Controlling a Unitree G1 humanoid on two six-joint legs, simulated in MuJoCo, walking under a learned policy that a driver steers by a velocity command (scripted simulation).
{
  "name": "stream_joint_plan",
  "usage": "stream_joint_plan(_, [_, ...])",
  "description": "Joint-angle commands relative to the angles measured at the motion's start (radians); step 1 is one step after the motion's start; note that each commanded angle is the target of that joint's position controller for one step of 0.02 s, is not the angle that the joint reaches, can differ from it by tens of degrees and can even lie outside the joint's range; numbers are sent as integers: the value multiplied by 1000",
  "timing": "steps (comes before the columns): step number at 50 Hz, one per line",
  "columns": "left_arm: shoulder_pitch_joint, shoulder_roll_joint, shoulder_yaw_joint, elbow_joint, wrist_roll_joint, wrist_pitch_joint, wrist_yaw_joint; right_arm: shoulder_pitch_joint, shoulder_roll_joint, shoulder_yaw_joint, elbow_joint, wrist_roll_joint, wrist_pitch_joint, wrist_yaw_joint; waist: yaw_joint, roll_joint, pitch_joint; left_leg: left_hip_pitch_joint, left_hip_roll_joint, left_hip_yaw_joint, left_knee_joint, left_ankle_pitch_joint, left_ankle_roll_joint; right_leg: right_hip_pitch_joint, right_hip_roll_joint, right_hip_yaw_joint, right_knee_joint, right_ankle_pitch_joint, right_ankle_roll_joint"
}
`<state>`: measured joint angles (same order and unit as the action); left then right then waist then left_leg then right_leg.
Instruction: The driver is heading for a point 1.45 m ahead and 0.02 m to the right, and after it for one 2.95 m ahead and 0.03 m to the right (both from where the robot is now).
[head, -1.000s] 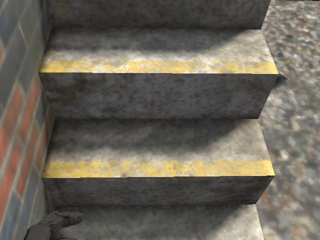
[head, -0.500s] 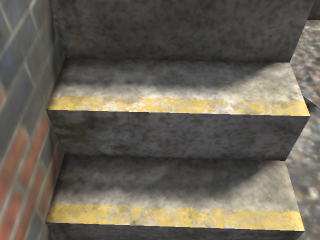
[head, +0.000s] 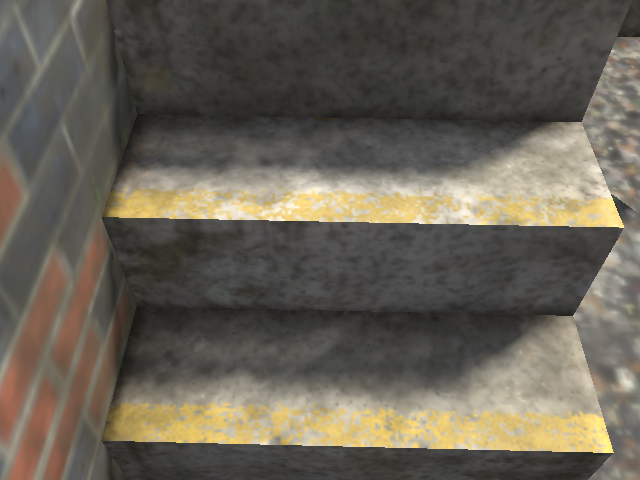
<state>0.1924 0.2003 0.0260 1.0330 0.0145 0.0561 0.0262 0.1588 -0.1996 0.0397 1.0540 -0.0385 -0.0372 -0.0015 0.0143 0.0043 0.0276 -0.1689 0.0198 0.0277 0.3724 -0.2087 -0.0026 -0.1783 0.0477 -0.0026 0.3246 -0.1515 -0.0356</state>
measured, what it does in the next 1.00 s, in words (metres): stands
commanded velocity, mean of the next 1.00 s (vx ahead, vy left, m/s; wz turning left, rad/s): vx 0.00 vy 0.00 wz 0.00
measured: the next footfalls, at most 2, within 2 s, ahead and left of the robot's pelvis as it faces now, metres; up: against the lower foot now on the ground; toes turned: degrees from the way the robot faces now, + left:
left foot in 1.90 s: +0.26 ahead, +0.23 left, +0.21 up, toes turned +6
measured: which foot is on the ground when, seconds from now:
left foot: down 0.00-1.00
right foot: down 0.00-1.00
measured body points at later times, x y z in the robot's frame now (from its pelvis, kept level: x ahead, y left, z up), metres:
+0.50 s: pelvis -0.01 +0.00 +0.00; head +0.01 +0.00 +0.45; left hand +0.03 +0.24 -0.15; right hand +0.05 -0.25 -0.15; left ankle -0.01 +0.12 -0.75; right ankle +0.01 -0.10 -0.75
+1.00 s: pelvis -0.01 -0.03 +0.00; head +0.01 -0.03 +0.45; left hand +0.04 +0.22 -0.15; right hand +0.03 -0.27 -0.15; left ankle -0.01 +0.12 -0.75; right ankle +0.01 -0.10 -0.75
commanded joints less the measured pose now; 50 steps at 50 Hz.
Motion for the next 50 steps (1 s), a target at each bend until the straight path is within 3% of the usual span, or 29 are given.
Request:
stream_joint_plan(1, [18,90,13,-29,0,-8,4,14,-105,-17,-33,0,-8,0,-3,5,-32,-39,101,-103,-76,73,-5,46,-125,130,-39,106,-11])
stream_joint_plan(25, [28,96,1,-12,2,-12,8,52,-123,-13,-25,2,-5,-6,-8,3,-22,-66,97,-103,-80,-2,-8,27,-122,142,-29,76,-21])
stream_joint_plan(50, [23,100,-7,-42,6,-9,6,90,-141,-22,-16,9,-4,-14,-16,-2,-21,-86,109,-97,-68,-33,-34,36,-113,163,-37,94,-25])
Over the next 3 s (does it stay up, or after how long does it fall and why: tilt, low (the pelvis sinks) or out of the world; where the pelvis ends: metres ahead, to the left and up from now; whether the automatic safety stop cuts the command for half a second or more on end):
stays up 0.33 -0.06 0.24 its command is cut before an obstacle after 2.0 s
